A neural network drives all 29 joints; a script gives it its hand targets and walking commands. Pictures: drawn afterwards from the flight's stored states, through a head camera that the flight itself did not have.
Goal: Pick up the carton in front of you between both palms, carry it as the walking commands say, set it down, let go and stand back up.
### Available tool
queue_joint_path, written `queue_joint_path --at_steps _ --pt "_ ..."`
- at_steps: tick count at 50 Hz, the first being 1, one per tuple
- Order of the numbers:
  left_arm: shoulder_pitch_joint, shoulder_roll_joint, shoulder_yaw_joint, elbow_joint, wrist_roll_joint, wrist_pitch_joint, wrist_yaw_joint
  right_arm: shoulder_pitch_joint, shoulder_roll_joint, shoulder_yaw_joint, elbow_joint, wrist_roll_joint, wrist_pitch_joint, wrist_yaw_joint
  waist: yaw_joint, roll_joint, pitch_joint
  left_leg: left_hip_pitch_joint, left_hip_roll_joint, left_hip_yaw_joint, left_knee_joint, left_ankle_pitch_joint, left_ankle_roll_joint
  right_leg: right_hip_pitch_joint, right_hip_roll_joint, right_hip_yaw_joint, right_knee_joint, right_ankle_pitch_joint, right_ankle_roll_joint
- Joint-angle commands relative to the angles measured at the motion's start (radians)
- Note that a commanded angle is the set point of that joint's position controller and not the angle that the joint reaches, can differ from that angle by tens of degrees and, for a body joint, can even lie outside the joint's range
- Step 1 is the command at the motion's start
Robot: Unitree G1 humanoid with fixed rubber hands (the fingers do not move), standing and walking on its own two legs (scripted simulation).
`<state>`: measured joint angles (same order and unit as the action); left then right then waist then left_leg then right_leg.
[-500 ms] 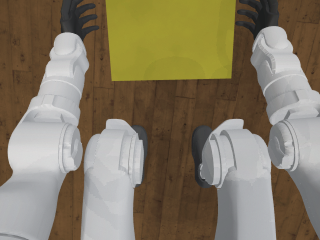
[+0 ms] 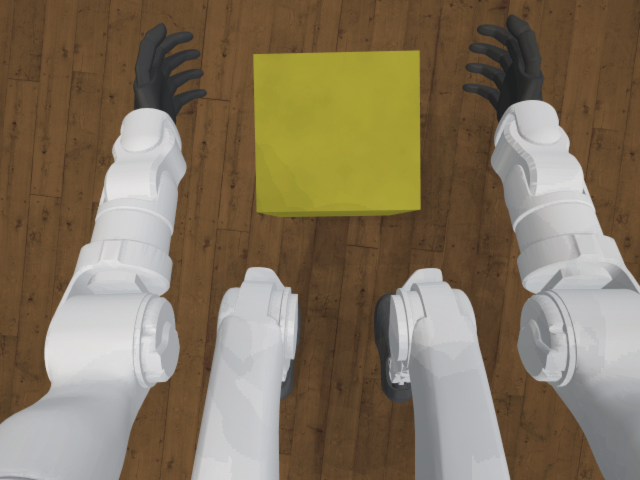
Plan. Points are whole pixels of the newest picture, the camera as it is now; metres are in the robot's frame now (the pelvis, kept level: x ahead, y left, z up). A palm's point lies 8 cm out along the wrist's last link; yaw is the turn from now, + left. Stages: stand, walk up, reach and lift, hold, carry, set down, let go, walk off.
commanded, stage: set down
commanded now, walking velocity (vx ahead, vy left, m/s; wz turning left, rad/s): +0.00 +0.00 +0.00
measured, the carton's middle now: (335, 151) +0.49 +0.01 -0.32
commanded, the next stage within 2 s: let go in 0.64 s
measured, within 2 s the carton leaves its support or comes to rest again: neither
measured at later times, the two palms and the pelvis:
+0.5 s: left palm (51, 41) +0.50 +0.22 +0.03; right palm (636, 29) +0.51 -0.19 +0.03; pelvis +0.02 +0.00 +0.13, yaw +0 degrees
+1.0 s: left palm out of the picture +0.42 +0.23 +0.15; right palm out of the picture +0.42 -0.21 +0.15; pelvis +0.08 +0.00 +0.26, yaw +0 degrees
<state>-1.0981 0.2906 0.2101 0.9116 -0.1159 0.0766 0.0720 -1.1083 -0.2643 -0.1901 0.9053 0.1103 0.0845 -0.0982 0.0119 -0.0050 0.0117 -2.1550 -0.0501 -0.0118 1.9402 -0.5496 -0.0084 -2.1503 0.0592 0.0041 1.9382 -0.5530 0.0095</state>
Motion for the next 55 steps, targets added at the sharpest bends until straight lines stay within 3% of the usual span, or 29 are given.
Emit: queue_joint_path --at_steps 1,12,34,42,47,55 --pt "-0.177 0.106 0.026 -0.11 0.015 -0.014 -0.007 -0.179 -0.093 -0.02 -0.114 -0.014 -0.013 0.006 0.008 0.011 -0.989 0.546 -0.009 0.059 -0.222 0.233 -0.023 0.533 0.016 -0.056 -0.214 0.219 0.011" --pt "-0.104 0.114 0.046 -0.259 0.031 0.033 -0.038 -0.111 -0.084 -0.038 -0.269 -0.039 0.035 0.022 0.006 -0.001 -1.149 0.746 -0.024 0.073 -0.405 0.335 -0.03 0.76 0.03 -0.064 -0.4 0.319 0.023" --pt "0.042 0.049 0.087 -0.167 0.117 -0.016 -0.088 0.05 -0.028 -0.085 -0.184 -0.114 -0.011 0.076 0.006 0.004 -0.977 1.044 -0.007 0.024 -0.839 0.447 -0.031 1.041 0.007 -0.017 -0.835 0.433 0.03" --pt "0.349 0.04 0.048 -0.292 0.187 -0.016 -0.098 0.37 -0.02 -0.051 -0.307 -0.19 -0.011 0.083 0.002 0.011 -1.033 1.332 -0.007 0.016 -0.979 0.56 -0.019 1.28 0.004 -0.009 -0.986 0.527 0.021" --pt "0.519 0.025 0.002 -0.389 0.16 -0.037 -0.108 0.526 -0.009 -0.003 -0.405 -0.16 -0.036 0.099 0.002 0.015 -0.88 1.455 0.005 -0.009 -1.077 0.607 -0.011 1.385 -0.008 0.005 -1.084 0.567 0.013" --pt "0.851 -0.013 -0.052 -0.385 0.125 -0.092 -0.117 0.857 0.004 0.042 -0.389 -0.131 -0.093 0.119 -0.007 0.014 -0.667 1.616 0.019 -0.037 -1.199 0.716 -0.012 1.534 -0.017 0.024 -1.204 0.652 0.011"
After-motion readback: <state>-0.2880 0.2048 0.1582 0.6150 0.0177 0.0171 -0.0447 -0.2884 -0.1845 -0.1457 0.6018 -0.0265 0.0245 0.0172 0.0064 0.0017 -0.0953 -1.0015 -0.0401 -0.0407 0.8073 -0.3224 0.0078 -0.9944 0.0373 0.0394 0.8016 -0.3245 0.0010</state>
